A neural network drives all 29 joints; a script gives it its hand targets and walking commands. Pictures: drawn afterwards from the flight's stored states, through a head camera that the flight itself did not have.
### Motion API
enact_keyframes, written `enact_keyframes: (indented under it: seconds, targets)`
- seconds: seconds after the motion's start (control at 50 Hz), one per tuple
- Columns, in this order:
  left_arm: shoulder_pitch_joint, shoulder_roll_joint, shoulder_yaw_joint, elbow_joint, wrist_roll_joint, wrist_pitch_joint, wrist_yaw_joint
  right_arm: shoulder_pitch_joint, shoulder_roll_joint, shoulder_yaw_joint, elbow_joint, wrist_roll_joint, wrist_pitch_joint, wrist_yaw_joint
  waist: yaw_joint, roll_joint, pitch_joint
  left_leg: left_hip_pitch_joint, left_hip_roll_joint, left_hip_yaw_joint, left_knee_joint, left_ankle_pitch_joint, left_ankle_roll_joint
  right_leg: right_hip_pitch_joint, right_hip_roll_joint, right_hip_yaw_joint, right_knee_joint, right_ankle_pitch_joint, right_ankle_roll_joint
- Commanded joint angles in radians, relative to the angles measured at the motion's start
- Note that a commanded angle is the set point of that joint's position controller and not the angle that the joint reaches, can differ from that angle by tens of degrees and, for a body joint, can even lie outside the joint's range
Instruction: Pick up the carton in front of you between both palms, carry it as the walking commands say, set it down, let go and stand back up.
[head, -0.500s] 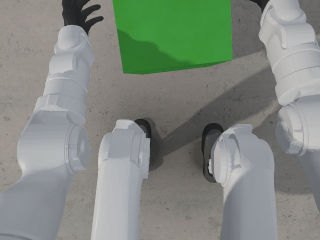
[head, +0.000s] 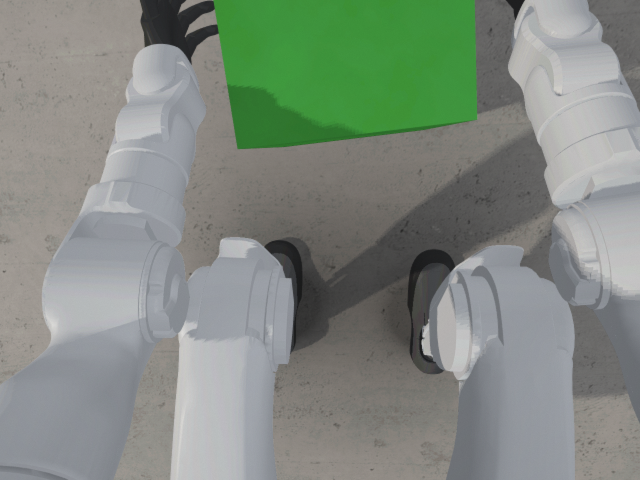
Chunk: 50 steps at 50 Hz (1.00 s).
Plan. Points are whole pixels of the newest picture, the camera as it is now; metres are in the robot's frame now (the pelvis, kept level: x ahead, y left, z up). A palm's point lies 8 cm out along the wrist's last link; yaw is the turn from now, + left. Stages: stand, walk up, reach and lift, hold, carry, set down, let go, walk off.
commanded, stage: reach and lift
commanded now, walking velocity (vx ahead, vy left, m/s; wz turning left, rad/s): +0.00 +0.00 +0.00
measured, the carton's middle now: (344, 46) +0.52 +0.02 -0.25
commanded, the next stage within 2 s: none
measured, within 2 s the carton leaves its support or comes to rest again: leaves its support in 0.42 s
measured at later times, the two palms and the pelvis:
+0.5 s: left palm (181, 21) +0.52 +0.16 -0.15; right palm out of the picture +0.55 -0.13 -0.16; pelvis +0.00 +0.00 -0.01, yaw +0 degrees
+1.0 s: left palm out of the picture +0.48 +0.16 +0.05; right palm out of the picture +0.50 -0.14 +0.05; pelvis +0.00 +0.00 +0.11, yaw -2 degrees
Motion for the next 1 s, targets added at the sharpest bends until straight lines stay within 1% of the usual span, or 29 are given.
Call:
enact_keyframes:
  seconds: [0.0,0.06,0.12,0.14,0.18,0.2,0.24,0.28,0.3,0.34,0.38,0.44,0.5,0.56,0.6,0.64,0.68,0.72,0.76,0.84,0.92,0.98]
  targets:
    - [-0.237,0.086,-0.015,-0.106,-0.014,-0.019,0.0,-0.273,-0.059,0.008,-0.097,0.007,-0.02,-0.006,0.021,-0.075,-1.156,0.565,-0.004,0.082,-0.155,0.318,-0.005,0.59,0.0,-0.054,-0.177,0.268,0.001]
    - [-0.283,0.012,-0.057,-0.104,-0.037,-0.02,-0.003,-0.321,0.016,0.045,-0.102,0.018,-0.022,-0.005,0.018,-0.084,-1.151,0.568,-0.015,0.082,-0.163,0.301,-0.004,0.601,0.009,-0.057,-0.187,0.25,-0.002]
    - [-0.285,-0.017,-0.023,-0.061,-0.003,-0.021,0.003,-0.334,0.036,0.032,-0.084,-0.018,-0.024,-0.013,0.014,-0.085,-1.124,0.58,-0.024,0.08,-0.168,0.283,-0.005,0.6,0.016,-0.058,-0.197,0.224,0.001]
    - [-0.326,-0.107,-0.056,-0.086,-0.004,-0.021,-0.012,-0.359,0.121,0.051,-0.097,-0.024,-0.023,-0.001,0.009,-0.081,-1.116,0.585,-0.032,0.08,-0.166,0.281,-0.002,0.6,0.024,-0.058,-0.198,0.222,-0.002]
    - [-0.463,-0.355,-0.117,-0.103,0.012,-0.016,-0.062,-0.458,0.399,0.113,-0.088,-0.022,-0.016,0.049,0.003,-0.082,-1.115,0.567,-0.049,0.083,-0.16,0.284,0.005,0.586,0.043,-0.06,-0.194,0.238,-0.01]
    - [-0.535,-0.495,-0.142,-0.108,0.022,-0.006,-0.098,-0.51,0.55,0.137,-0.087,-0.03,-0.008,0.082,0.002,-0.085,-1.103,0.555,-0.056,0.085,-0.152,0.277,0.007,0.576,0.054,-0.062,-0.188,0.235,-0.015]
    - [-0.628,-0.697,-0.156,-0.145,0.055,0.03,-0.168,-0.551,0.764,0.13,-0.095,-0.07,0.016,0.149,-0.004,-0.085,-1.07,0.535,-0.072,0.095,-0.138,0.247,0.004,0.55,0.071,-0.076,-0.175,0.216,-0.024]
    - [-0.654,-0.797,-0.15,-0.18,0.084,0.059,-0.218,-0.526,0.883,0.092,-0.107,-0.094,0.039,0.192,-0.005,-0.075,-1.049,0.509,-0.084,0.105,-0.134,0.243,0.007,0.519,0.082,-0.087,-0.167,0.216,-0.027]
    - [-0.63,-0.822,-0.135,-0.172,0.103,0.065,-0.221,-0.515,0.897,0.077,-0.107,-0.109,0.041,0.193,-0.001,-0.067,-1.036,0.509,-0.087,0.11,-0.129,0.255,0.003,0.501,0.083,-0.093,-0.16,0.219,-0.022]
    - [-0.636,-0.902,-0.145,-0.233,0.1,0.082,-0.249,-0.519,0.982,0.076,-0.17,-0.099,0.054,0.219,0.008,-0.075,-1.098,0.543,-0.096,0.116,-0.122,0.312,0.013,0.523,0.092,-0.102,-0.154,0.274,-0.022]
    - [-0.627,-0.973,-0.165,-0.278,0.082,0.097,-0.264,-0.534,1.045,0.096,-0.238,-0.079,0.061,0.228,0.015,-0.081,-1.208,0.588,-0.099,0.124,-0.11,0.386,0.016,0.568,0.098,-0.108,-0.143,0.346,-0.019]
    - [-0.61,-1.067,-0.222,-0.359,0.041,0.127,-0.27,-0.552,1.124,0.159,-0.374,-0.042,0.079,0.222,0.018,-0.092,-1.437,0.676,-0.104,0.132,-0.105,0.48,0.011,0.695,0.104,-0.119,-0.137,0.448,-0.014]
    - [-0.609,-1.127,-0.282,-0.469,0.027,0.165,-0.27,-0.541,1.208,0.215,-0.486,-0.036,0.115,0.207,0.016,-0.099,-1.647,0.725,-0.109,0.142,-0.125,0.507,0.002,0.823,0.112,-0.126,-0.157,0.499,-0.011]
    - [-0.6,-1.153,-0.328,-0.585,0.044,0.206,-0.267,-0.486,1.281,0.243,-0.559,-0.059,0.162,0.197,0.007,-0.097,-1.773,0.768,-0.12,0.151,-0.166,0.474,0.0,0.876,0.127,-0.137,-0.2,0.471,-0.006]
    - [-0.57,-1.17,-0.334,-0.609,0.072,0.238,-0.27,-0.433,1.321,0.233,-0.56,-0.086,0.197,0.2,0.006,-0.089,-1.744,0.765,-0.127,0.154,-0.205,0.411,0.001,0.844,0.136,-0.141,-0.242,0.402,-0.005]
    - [-0.526,-1.193,-0.305,-0.567,0.114,0.27,-0.279,-0.375,1.355,0.19,-0.506,-0.125,0.231,0.212,0.006,-0.082,-1.61,0.716,-0.129,0.152,-0.258,0.303,0.006,0.765,0.139,-0.141,-0.295,0.295,-0.008]
    - [-0.479,-1.214,-0.238,-0.481,0.178,0.299,-0.292,-0.322,1.376,0.116,-0.419,-0.182,0.259,0.229,0.01,-0.075,-1.431,0.646,-0.128,0.146,-0.316,0.185,0.013,0.674,0.14,-0.138,-0.353,0.18,-0.013]
    - [-0.453,-1.218,-0.173,-0.418,0.238,0.317,-0.304,-0.298,1.374,0.042,-0.35,-0.237,0.276,0.244,0.013,-0.069,-1.327,0.614,-0.127,0.14,-0.365,0.115,0.02,0.628,0.141,-0.135,-0.403,0.109,-0.018]
    - [-0.444,-1.219,-0.129,-0.386,0.281,0.325,-0.313,-0.293,1.368,-0.016,-0.315,-0.278,0.282,0.254,0.013,-0.066,-1.297,0.617,-0.128,0.133,-0.405,0.098,0.023,0.622,0.143,-0.131,-0.443,0.089,-0.02]
    - [-0.428,-1.233,-0.085,-0.36,0.323,0.327,-0.324,-0.284,1.365,-0.082,-0.291,-0.323,0.281,0.26,0.004,-0.059,-1.318,0.66,-0.133,0.127,-0.471,0.102,0.025,0.668,0.148,-0.127,-0.512,0.095,-0.023]
    - [-0.4,-1.264,-0.086,-0.36,0.335,0.337,-0.337,-0.263,1.38,-0.089,-0.306,-0.338,0.288,0.268,-0.007,-0.047,-1.378,0.733,-0.136,0.124,-0.531,0.119,0.024,0.739,0.15,-0.127,-0.574,0.112,-0.021]
    - [-0.366,-1.296,-0.116,-0.377,0.327,0.347,-0.343,-0.239,1.408,-0.054,-0.342,-0.327,0.295,0.273,-0.009,-0.044,-1.435,0.802,-0.139,0.123,-0.569,0.153,0.02,0.802,0.152,-0.128,-0.614,0.143,-0.016]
